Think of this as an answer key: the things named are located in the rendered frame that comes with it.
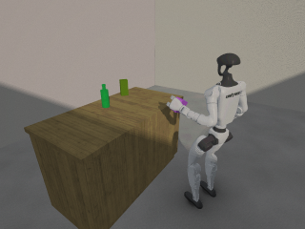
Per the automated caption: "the robot right forearm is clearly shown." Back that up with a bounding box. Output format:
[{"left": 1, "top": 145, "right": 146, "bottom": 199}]
[{"left": 234, "top": 113, "right": 244, "bottom": 119}]

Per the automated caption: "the robot left hand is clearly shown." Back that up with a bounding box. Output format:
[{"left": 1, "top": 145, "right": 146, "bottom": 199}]
[{"left": 166, "top": 95, "right": 183, "bottom": 112}]

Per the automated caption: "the left robot upper arm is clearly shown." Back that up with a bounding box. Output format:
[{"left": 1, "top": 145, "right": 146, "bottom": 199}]
[{"left": 204, "top": 85, "right": 220, "bottom": 128}]

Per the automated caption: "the sponge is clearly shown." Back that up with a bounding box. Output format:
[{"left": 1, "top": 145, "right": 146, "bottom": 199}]
[{"left": 174, "top": 97, "right": 188, "bottom": 114}]

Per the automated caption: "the table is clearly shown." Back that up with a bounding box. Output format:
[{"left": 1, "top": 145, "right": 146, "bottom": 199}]
[{"left": 24, "top": 87, "right": 184, "bottom": 229}]

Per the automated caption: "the right robot upper arm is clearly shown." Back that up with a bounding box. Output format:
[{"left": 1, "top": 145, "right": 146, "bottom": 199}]
[{"left": 235, "top": 81, "right": 248, "bottom": 114}]

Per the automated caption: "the robot left forearm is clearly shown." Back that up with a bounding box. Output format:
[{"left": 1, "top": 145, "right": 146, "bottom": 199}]
[{"left": 179, "top": 105, "right": 214, "bottom": 126}]

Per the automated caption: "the robot left shin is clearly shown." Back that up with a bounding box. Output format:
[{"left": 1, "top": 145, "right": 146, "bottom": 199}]
[{"left": 187, "top": 165, "right": 201, "bottom": 201}]

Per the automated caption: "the robot torso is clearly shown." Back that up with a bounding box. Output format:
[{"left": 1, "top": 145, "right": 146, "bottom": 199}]
[{"left": 208, "top": 79, "right": 241, "bottom": 146}]

